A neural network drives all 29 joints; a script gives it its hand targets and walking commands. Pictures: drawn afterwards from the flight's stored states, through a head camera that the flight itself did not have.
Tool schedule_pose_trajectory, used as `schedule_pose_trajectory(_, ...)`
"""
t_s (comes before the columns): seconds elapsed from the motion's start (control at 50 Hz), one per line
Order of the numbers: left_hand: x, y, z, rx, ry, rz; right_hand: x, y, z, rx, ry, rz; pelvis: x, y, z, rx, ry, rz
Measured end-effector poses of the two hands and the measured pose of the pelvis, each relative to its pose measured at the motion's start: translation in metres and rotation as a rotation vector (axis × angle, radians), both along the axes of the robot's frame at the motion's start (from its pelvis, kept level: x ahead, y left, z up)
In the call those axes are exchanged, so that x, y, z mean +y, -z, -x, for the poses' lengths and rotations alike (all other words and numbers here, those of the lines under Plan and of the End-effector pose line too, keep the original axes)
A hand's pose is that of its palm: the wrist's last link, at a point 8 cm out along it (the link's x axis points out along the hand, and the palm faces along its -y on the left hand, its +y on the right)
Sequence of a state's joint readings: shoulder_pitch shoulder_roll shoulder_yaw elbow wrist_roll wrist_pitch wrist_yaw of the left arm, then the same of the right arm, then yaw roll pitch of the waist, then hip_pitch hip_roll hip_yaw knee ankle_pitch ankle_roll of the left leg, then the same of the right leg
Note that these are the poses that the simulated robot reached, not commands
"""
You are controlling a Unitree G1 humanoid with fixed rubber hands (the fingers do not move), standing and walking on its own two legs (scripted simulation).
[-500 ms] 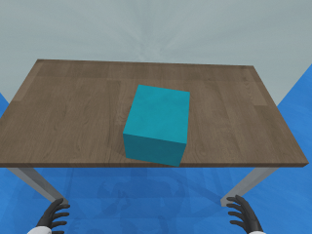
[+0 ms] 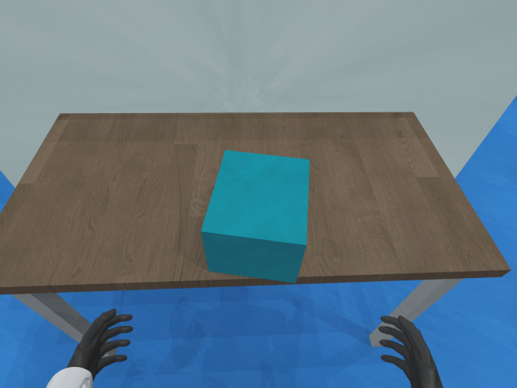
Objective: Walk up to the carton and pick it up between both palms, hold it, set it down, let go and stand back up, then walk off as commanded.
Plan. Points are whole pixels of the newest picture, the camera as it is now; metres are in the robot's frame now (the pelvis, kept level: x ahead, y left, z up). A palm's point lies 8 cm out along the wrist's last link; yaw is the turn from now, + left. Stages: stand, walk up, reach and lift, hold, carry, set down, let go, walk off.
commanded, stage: reach and lift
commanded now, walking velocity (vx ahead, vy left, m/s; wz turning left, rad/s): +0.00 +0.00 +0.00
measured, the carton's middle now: (259, 214) +0.43 +0.05 -0.04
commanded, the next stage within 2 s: none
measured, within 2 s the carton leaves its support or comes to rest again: neither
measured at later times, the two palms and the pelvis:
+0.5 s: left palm (72, 339) +0.17 +0.29 +0.02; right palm (379, 361) +0.17 -0.13 +0.00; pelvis +0.02 +0.04 +0.00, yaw +2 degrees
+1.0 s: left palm (82, 280) +0.23 +0.27 +0.07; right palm (373, 304) +0.25 -0.12 +0.02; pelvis +0.01 +0.01 +0.00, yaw +4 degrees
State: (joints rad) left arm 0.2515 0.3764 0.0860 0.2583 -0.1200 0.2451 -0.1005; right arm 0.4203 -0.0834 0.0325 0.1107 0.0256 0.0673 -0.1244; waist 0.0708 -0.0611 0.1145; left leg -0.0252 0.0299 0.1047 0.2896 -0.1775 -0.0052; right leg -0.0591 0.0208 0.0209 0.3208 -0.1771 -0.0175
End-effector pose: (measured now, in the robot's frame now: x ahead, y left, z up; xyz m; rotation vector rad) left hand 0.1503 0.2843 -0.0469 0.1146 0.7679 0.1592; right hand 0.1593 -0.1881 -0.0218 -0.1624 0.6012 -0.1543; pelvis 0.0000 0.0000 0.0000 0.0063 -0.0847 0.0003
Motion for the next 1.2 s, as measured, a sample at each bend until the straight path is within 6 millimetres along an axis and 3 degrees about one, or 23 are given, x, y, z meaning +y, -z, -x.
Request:
schedule_pose_trajectory(0.1, -0.013, 0.005, 0.0, -0.086, -0.016, 0.077, 0.015, -0.016, -0.012, -0.031, -0.008, -0.003, -0.002, 0.0, -0.005, 0.032, -0.018, 0.009)
schedule_pose_trajectory(0.18, -0.014, -0.004, -0.003, -0.116, 0.02, 0.064, 0.035, -0.011, -0.019, -0.048, 0.019, -0.074, 0.006, 0.0, -0.011, 0.038, -0.028, 0.018)
schedule_pose_trajectory(0.28, -0.002, -0.038, -0.011, -0.183, 0.069, -0.013, 0.058, 0.001, -0.02, -0.099, 0.062, -0.18, 0.022, 0.001, -0.021, 0.038, -0.033, 0.026)
schedule_pose_trajectory(0.4, 0.006, -0.077, -0.023, -0.291, 0.127, -0.04, 0.065, -0.002, -0.018, -0.199, 0.093, -0.234, 0.037, 0.001, -0.025, 0.03, -0.029, 0.03)
schedule_pose_trajectory(0.5, 0.001, -0.064, -0.019, -0.307, 0.123, 0.052, 0.062, -0.02, -0.015, -0.271, 0.099, -0.213, 0.036, 0.001, -0.02, 0.013, -0.031, 0.03)
schedule_pose_trajectory(0.62, -0.024, -0.036, -0.007, -0.364, 0.104, 0.171, 0.058, -0.056, -0.016, -0.336, 0.065, -0.145, 0.02, 0.002, -0.01, -0.009, -0.041, 0.029)
schedule_pose_trajectory(0.7, -0.034, -0.042, -0.01, -0.458, 0.102, 0.163, 0.062, -0.073, -0.028, -0.364, 0.024, -0.136, 0.011, 0.003, -0.002, -0.018, -0.049, 0.028)
schedule_pose_trajectory(0.78, -0.025, -0.052, -0.018, -0.462, 0.084, 0.082, 0.073, -0.06, -0.045, -0.307, -0.009, -0.185, 0.007, 0.004, 0.002, -0.038, -0.051, 0.031)
schedule_pose_trajectory(0.9, -0.006, -0.085, -0.039, -0.411, 0.06, -0.021, 0.071, -0.027, -0.065, -0.208, 0.049, -0.253, 0.011, 0.005, -0.004, -0.028, -0.065, 0.024)
schedule_pose_trajectory(1.0, -0.01, -0.119, -0.076, -0.455, 0.102, -0.036, 0.063, -0.039, -0.086, -0.298, 0.099, -0.286, 0.012, 0.003, -0.015, 0.026, -0.067, 0.012)
schedule_pose_trajectory(1.06, -0.016, -0.114, -0.1, -0.44, 0.139, -0.001, 0.063, -0.05, -0.096, -0.345, 0.097, -0.278, 0.01, 0.002, -0.022, 0.044, -0.059, 0.009)
schedule_pose_trajectory(1.12, -0.023, -0.094, -0.119, -0.411, 0.142, 0.063, 0.063, -0.058, -0.105, -0.359, 0.074, -0.237, 0.007, 0.002, -0.03, 0.051, -0.05, 0.008)
schedule_pose_trajectory(1.2, -0.03, -0.072, -0.13, -0.432, 0.125, 0.136, 0.063, -0.069, -0.115, -0.36, 0.032, -0.157, 0.002, 0.002, -0.038, 0.058, -0.04, 0.012)
